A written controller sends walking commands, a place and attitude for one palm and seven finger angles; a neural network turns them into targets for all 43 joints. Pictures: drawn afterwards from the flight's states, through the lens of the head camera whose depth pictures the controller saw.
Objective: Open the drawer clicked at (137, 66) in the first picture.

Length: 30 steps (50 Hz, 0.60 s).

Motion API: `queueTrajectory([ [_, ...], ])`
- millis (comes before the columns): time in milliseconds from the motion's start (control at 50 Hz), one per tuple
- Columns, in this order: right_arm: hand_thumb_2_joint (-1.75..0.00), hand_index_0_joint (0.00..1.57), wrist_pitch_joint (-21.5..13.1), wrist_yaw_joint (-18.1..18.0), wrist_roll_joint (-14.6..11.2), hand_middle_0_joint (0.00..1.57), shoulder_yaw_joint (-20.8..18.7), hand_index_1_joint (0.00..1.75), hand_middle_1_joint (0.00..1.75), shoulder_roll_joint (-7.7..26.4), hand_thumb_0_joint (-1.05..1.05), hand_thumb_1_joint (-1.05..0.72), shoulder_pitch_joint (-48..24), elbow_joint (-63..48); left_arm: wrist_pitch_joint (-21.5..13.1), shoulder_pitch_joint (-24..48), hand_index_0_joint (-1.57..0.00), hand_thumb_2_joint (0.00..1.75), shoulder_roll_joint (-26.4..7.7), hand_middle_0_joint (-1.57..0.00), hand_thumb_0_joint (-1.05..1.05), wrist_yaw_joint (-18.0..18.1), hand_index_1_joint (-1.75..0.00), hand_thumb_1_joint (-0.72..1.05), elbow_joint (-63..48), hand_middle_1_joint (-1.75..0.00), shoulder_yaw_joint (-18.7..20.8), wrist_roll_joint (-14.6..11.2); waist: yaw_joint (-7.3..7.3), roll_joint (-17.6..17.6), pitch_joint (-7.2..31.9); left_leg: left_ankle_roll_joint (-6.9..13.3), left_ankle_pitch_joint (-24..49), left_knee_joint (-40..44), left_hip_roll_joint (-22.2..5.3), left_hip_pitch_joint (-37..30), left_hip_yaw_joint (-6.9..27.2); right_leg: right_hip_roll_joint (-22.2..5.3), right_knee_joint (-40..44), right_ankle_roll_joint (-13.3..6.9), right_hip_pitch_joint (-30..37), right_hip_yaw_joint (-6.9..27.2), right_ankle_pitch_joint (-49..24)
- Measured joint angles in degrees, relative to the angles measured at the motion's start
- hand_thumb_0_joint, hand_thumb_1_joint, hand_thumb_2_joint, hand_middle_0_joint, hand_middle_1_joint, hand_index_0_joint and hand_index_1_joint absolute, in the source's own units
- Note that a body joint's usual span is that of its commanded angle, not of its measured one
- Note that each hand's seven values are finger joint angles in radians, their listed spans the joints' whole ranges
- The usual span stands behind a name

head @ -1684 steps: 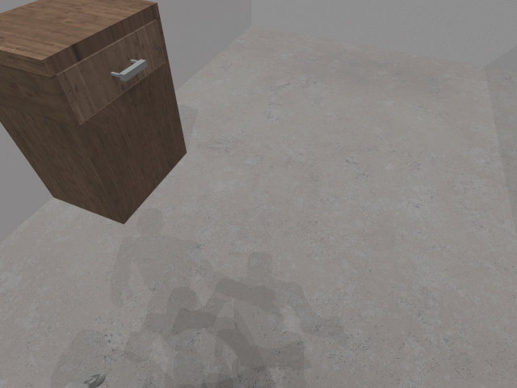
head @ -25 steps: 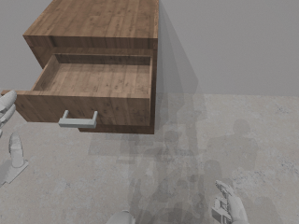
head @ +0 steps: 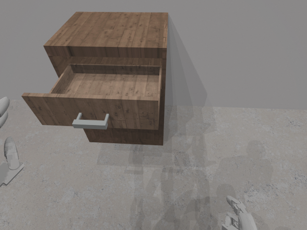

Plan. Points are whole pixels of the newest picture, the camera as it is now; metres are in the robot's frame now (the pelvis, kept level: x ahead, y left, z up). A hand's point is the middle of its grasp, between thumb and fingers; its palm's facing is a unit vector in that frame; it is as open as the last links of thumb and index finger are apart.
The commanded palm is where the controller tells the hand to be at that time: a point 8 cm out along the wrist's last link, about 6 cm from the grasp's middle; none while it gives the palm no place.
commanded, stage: let the arm hang, fingers relaxed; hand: left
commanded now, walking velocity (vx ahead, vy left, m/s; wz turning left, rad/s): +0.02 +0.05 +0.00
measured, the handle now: (91, 120) +0.53 +0.28 -0.09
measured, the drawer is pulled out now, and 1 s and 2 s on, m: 0.29 0.29 0.29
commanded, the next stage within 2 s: look to check the result in 1.20 s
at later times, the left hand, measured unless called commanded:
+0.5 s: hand out of the picture +0.06 +0.19 -0.15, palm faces +0.09 -0.97 -0.21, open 6.9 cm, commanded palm none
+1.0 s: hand out of the picture +0.03 +0.19 -0.16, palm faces +0.04 -0.98 -0.18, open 7.3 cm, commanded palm none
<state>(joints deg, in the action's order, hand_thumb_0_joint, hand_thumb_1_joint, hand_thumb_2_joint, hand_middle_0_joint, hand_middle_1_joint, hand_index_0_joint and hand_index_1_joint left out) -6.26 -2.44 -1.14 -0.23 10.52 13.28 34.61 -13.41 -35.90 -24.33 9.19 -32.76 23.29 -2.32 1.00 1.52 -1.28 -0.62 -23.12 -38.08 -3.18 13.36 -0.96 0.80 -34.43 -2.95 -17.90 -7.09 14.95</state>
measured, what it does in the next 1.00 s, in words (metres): steps on the spot: left foot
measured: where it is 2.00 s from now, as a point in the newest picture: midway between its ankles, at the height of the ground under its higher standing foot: outside the picture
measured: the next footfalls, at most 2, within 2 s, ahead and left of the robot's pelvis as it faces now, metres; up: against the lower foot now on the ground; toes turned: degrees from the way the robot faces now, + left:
left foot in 0.22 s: +0.05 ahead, +0.12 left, +0.00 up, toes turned +2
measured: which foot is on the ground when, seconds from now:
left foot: up 0.00-0.20, down 0.22-1.00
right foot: down 0.00-1.00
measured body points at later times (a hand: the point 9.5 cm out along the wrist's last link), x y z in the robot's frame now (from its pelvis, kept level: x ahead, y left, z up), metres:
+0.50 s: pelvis +0.02 +0.00 +0.01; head +0.06 +0.01 +0.46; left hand +0.06 +0.24 -0.14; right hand +0.05 -0.23 -0.14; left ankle +0.01 +0.13 -0.71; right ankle +0.04 -0.07 -0.72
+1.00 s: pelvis +0.04 +0.03 +0.02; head +0.05 +0.03 +0.47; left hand +0.03 +0.25 -0.14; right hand +0.02 -0.18 -0.14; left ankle +0.01 +0.12 -0.72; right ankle +0.04 -0.07 -0.72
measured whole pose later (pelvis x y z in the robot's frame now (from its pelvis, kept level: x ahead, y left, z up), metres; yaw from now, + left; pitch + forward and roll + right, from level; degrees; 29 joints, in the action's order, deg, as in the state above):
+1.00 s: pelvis +0.04 +0.03 +0.02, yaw +0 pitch -2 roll +0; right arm 0.0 -2.6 0.7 0.7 6.6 18.0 63.8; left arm 0.3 -15.8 -7.6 2.0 64.2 0.6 0.4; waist 0.0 0.6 -2.8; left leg 1.9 -14.7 -22.4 1.0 6.1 -2.5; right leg 2.1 -22.0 -2.1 -8.5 -1.0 11.9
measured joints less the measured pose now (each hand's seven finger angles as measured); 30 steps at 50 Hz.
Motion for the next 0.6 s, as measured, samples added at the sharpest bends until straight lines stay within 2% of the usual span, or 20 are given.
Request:
queueTrajectory([
  [20,-0.90,0.20,0.75,0.17,-0.01,0.20,0.03,0.30,0.30,0.04,0.01,-0.91,-0.73,0.85,0.35,1.25,-0.22,0.90,1.07,-0.21,0.01,-0.31,-0.30,0.89,1.48,-0.30,-0.90,0.01,-0.07,0.71,-0.36,0.63,-1.59,-4.64,0.50,2.00,0.86,0.20,-0.22,-0.98,0.11,-0.36,0.00],
  [60,-0.90,0.20,2.19,0.79,0.03,0.20,0.02,0.30,0.30,0.13,0.01,-0.91,-1.59,2.09,1.10,2.67,-0.22,0.90,3.71,-0.20,0.01,-0.83,-0.30,0.89,3.80,-0.30,-2.73,0.08,-0.56,0.97,-0.63,1.20,-1.78,-12.42,1.95,5.77,1.37,0.26,1.29,-1.61,0.84,-0.25,-0.16],
  [100,-0.90,0.20,3.20,1.13,0.26,0.20,0.43,0.30,0.30,0.02,0.01,-0.91,-1.80,2.33,1.69,1.78,-0.21,0.90,5.76,-0.20,0.01,-1.04,-0.30,0.89,4.76,-0.30,-3.99,0.03,-0.75,-0.06,-0.55,1.32,0.05,-13.99,2.74,7.76,0.39,0.10,3.71,-1.53,1.55,0.56,-1.34],
  [140,-0.90,0.20,2.74,3.00,0.84,0.20,-0.63,0.30,0.30,0.31,0.01,-0.91,-1.20,4.18,2.89,5.00,-0.21,0.90,6.32,-0.20,0.01,-2.89,-0.30,0.89,12.50,-0.30,-7.15,2.92,-0.76,-0.72,0.93,1.21,-1.09,-12.30,2.65,9.77,-1.01,-0.91,4.34,-1.40,0.67,0.05,-1.85],
  [180,-0.90,0.20,4.52,3.93,1.33,0.20,-0.97,0.30,0.30,1.22,0.01,-0.91,-0.52,5.84,7.65,10.35,-0.21,0.90,7.58,-0.20,0.00,-4.94,-0.30,0.89,25.31,-0.30,-10.98,3.88,-0.37,-0.40,2.02,1.17,0.79,-6.10,2.27,8.80,-1.75,-1.85,2.17,-0.99,-0.59,-0.92,-0.61],
  [220,-0.90,0.20,5.94,4.37,2.21,0.20,-0.85,0.30,0.30,2.28,0.00,-0.91,0.39,6.62,12.16,14.08,-0.21,0.90,9.48,-0.20,0.00,-6.23,-0.30,0.90,38.22,-0.30,-14.05,3.98,0.44,0.98,2.87,2.70,2.79,1.16,1.56,6.76,-0.11,-1.74,-2.81,-0.49,-3.35,-1.78,2.26],
  [240,-0.90,0.20,6.34,4.30,2.81,0.20,-0.82,0.30,0.30,2.05,0.00,-0.91,0.34,7.50,13.87,15.62,-0.20,0.90,10.12,-0.19,0.00,-6.73,-0.30,0.90,44.54,-0.30,-15.17,3.94,0.96,0.41,2.59,2.45,4.29,0.26,1.83,7.69,-0.09,-1.93,-6.20,0.02,-5.11,-1.04,4.36],
  [280,-0.90,0.20,7.16,3.70,3.87,0.20,-0.05,0.30,0.30,0.55,0.00,-0.91,0.49,9.29,16.70,17.62,-0.20,0.90,10.97,-0.19,0.01,-7.65,-0.30,0.90,55.81,-0.30,-17.02,3.87,1.42,-3.20,1.19,1.28,3.88,-1.82,3.23,7.94,-1.94,-2.02,-11.08,1.07,-7.10,3.52,8.39],
  [320,-0.90,0.20,7.28,3.05,4.12,0.20,0.75,0.30,0.30,-0.46,0.00,-0.91,1.46,11.05,18.08,18.53,-0.20,0.90,12.68,-0.19,0.01,-8.52,-0.29,0.91,64.89,-0.30,-19.13,3.99,1.75,-5.54,-0.20,0.32,3.52,-1.29,3.87,6.84,-2.76,-1.82,-11.32,0.94,-6.76,5.52,6.61],
  [360,-0.90,0.20,7.40,2.44,3.54,0.20,0.95,0.30,0.30,-0.55,0.00,-0.91,2.47,13.27,17.96,18.69,-0.20,0.90,15.46,-0.19,0.01,-9.01,-0.29,0.91,71.88,-0.30,-21.25,3.62,1.42,-4.80,-1.83,-0.39,3.65,-0.18,2.83,5.36,-2.05,-0.61,-8.51,-0.46,-4.38,4.87,5.45],
  [380,-0.90,0.20,7.55,2.17,3.04,0.20,0.83,0.30,0.30,-0.73,0.00,-0.91,3.19,14.34,16.75,18.55,-0.20,0.90,16.31,-0.20,-0.01,-8.30,-0.29,0.95,73.30,-0.30,-20.40,2.77,1.02,-4.27,-2.26,-0.25,3.77,0.35,2.24,5.02,-1.39,0.04,-6.64,-1.00,-3.24,4.20,5.03],
  [460,-0.90,0.20,8.77,1.56,2.25,0.20,-0.10,0.30,0.30,-1.25,0.00,-0.91,4.52,18.34,13.94,18.51,-0.21,0.90,14.97,-0.20,-0.04,-7.94,-0.30,1.00,78.48,-0.30,-20.78,3.25,-1.07,-3.07,-3.15,0.80,-0.93,-1.50,2.28,4.55,0.88,1.65,1.23,-1.70,0.95,2.86,1.76],
  [500,-0.90,0.20,8.73,1.28,2.04,0.20,-0.61,0.30,0.30,-1.23,0.01,-0.91,4.66,19.41,13.87,18.17,-0.21,0.90,14.40,-0.20,-0.04,-7.79,-0.30,0.99,81.27,-0.30,-20.87,3.32,-1.30,-2.52,-3.13,1.26,0.27,0.31,2.50,3.32,0.99,2.18,4.35,-1.75,2.56,2.81,0.23],
  [540,-0.90,0.19,8.17,1.07,1.90,0.20,-0.91,0.30,0.30,-1.01,0.00,-0.91,4.82,20.17,14.02,17.68,-0.21,0.90,14.13,-0.20,-0.03,-7.60,-0.30,0.97,83.99,-0.30,-20.93,3.14,-1.18,-1.51,-2.77,1.71,5.95,6.05,2.25,0.68,1.39,2.95,5.88,-1.59,3.55,2.69,-0.36],
  [600,-0.90,0.19,7.51,0.47,2.05,0.20,-0.67,0.30,0.30,-1.67,0.00,-0.91,4.18,22.06,14.48,17.79,-0.21,0.90,13.80,-0.20,-0.02,-7.23,-0.30,0.95,87.95,-0.30,-20.95,2.86,-1.32,-1.77,-2.60,0.91,6.11,8.84,2.38,-1.72,0.95,2.90,7.78,-1.07,5.38,3.41,-0.90],
])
